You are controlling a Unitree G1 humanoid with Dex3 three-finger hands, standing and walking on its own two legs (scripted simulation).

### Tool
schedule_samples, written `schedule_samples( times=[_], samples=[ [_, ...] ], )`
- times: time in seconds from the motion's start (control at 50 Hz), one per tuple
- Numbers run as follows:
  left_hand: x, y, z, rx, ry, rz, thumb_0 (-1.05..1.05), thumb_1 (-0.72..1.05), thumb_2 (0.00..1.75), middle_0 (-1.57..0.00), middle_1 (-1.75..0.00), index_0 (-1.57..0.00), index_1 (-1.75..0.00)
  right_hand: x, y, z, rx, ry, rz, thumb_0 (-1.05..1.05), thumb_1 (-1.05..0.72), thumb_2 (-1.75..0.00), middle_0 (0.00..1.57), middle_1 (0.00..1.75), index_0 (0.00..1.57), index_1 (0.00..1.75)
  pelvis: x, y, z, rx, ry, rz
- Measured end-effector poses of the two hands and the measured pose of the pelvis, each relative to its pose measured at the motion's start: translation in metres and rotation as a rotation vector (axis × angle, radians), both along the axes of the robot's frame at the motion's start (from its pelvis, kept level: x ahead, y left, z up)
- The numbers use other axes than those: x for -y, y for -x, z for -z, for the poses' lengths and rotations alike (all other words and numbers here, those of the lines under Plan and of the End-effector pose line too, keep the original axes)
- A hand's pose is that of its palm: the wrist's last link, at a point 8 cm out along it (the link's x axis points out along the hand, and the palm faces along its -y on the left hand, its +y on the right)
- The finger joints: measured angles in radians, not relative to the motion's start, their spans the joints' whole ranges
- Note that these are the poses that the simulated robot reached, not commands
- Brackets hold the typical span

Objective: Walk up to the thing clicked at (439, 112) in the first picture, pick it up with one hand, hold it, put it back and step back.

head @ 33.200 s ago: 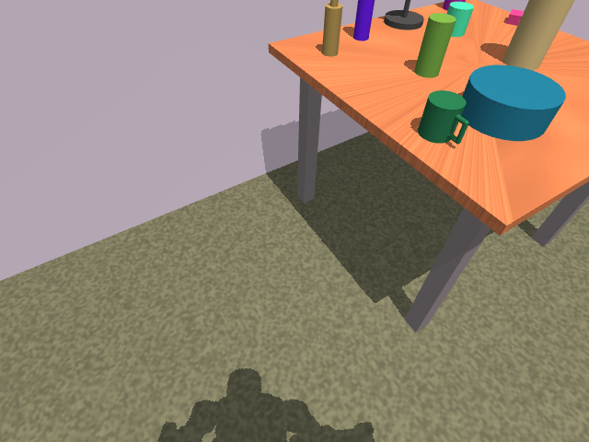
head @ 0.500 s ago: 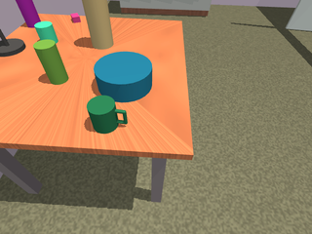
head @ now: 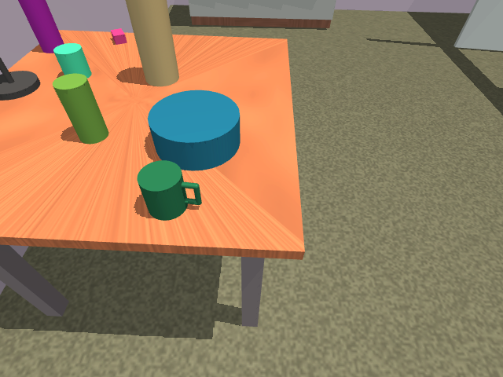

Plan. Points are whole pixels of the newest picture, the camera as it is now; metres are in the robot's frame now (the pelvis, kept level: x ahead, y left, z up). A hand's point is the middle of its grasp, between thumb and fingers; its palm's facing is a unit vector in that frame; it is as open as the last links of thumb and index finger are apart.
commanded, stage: stand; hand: left
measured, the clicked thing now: (172, 191) +0.48 +0.17 +0.00
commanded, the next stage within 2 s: step back in 1.66 s
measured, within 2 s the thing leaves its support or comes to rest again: neither
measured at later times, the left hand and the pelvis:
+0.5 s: hand out of the picture +0.09 +0.25 -0.15, palm faces -0.02 -0.94 -0.34, open 7.4 cm; pelvis +0.01 +0.00 +0.00, yaw +0 degrees
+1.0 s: hand out of the picture +0.07 +0.25 -0.16, palm faces -0.03 -0.94 -0.34, open 7.4 cm; pelvis +0.01 +0.00 +0.00, yaw -1 degrees
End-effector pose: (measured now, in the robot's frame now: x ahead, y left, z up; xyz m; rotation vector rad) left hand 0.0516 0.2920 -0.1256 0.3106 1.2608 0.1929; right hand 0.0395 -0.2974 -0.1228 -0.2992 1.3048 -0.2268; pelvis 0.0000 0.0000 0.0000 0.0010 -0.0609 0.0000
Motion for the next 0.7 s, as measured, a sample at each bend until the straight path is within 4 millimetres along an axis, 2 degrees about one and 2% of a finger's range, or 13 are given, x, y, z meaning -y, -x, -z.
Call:
schedule_samples(
  times=[0.12, 0.46, 0.7],
  samples=[
    [0.000, -0.008, 0.000, -0.005, 0.004, 0.004, 0.01, 0.90, 0.90, -0.21, -0.30, -0.20, -0.30, -0.001, -0.005, -0.001, -0.002, 0.000, 0.001, 0.00, -0.91, -0.90, 0.20, 0.30, 0.21, 0.30, -0.001, -0.004, -0.001, -0.005, -0.002, 0.003],
    [-0.002, -0.031, -0.008, 0.026, -0.005, 0.004, 0.00, 0.90, 0.90, -0.21, -0.30, -0.20, -0.30, -0.005, -0.037, -0.002, 0.054, -0.011, -0.022, 0.00, -0.91, -0.90, 0.20, 0.30, 0.21, 0.30, -0.001, -0.013, -0.003, -0.008, -0.003, 0.007],
    [-0.002, -0.025, -0.009, 0.026, -0.008, 0.001, 0.00, 0.90, 0.90, -0.21, -0.30, -0.20, -0.30, 0.000, -0.033, -0.005, 0.059, -0.007, -0.019, 0.00, -0.91, -0.90, 0.20, 0.30, 0.21, 0.30, 0.001, -0.009, -0.004, -0.004, -0.003, 0.008]
  ],
)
